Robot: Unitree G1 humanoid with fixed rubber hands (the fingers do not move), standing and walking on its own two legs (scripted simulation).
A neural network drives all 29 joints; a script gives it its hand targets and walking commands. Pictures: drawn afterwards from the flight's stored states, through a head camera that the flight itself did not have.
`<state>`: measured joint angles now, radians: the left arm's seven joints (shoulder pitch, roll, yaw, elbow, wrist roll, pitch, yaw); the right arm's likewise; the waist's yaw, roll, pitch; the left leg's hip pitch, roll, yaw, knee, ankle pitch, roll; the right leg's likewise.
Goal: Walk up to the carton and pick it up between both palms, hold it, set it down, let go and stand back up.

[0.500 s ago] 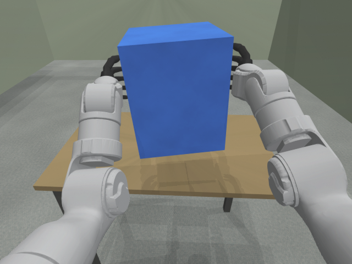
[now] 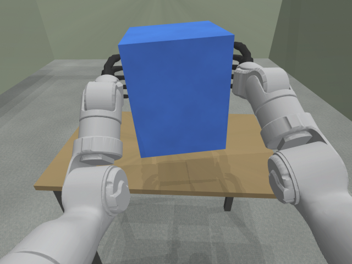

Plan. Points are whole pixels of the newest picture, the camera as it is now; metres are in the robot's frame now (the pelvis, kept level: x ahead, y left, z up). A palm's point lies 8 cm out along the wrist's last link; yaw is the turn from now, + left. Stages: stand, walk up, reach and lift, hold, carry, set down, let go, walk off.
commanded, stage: hold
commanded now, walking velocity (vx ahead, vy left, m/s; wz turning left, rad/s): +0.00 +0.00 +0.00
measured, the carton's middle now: (176, 86) +0.43 +0.00 +0.27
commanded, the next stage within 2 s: none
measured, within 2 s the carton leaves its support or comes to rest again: neither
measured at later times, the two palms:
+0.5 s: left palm (109, 87) +0.37 +0.15 +0.30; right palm (243, 75) +0.36 -0.13 +0.32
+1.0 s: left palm (110, 88) +0.37 +0.15 +0.29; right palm (244, 77) +0.36 -0.13 +0.32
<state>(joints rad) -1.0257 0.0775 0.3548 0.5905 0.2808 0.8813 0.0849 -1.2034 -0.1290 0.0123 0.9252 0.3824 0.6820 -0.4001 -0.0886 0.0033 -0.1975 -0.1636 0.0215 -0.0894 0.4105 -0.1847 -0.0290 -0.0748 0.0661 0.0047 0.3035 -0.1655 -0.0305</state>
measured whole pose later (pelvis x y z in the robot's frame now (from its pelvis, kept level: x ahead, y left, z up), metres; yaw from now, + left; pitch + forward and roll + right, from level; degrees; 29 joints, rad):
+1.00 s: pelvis +0.00 +0.00 +0.00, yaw +0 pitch -4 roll -2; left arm -1.00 0.07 0.35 0.56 0.28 0.89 0.09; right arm -1.18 -0.13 0.03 0.89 0.40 0.69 -0.41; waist -0.09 0.00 -0.20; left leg -0.16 0.02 -0.09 0.42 -0.19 -0.03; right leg -0.07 0.07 0.01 0.30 -0.17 -0.03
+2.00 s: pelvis +0.00 +0.00 +0.00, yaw +0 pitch -4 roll -2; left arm -1.01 0.07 0.34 0.58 0.27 0.88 0.09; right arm -1.19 -0.13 0.02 0.91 0.39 0.69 -0.40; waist -0.09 0.00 -0.20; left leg -0.17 0.02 -0.09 0.42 -0.19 -0.03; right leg -0.07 0.07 0.01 0.30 -0.17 -0.03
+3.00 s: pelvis +0.01 -0.01 +0.00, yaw +2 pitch -8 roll -1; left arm -1.14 0.11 0.45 0.76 0.38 0.71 0.03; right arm -1.30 -0.08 -0.15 1.14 0.21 0.45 -0.33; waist -0.10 -0.04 -0.13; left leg -0.05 0.01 -0.11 0.38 -0.19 -0.04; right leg 0.03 0.06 -0.02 0.31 -0.20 -0.04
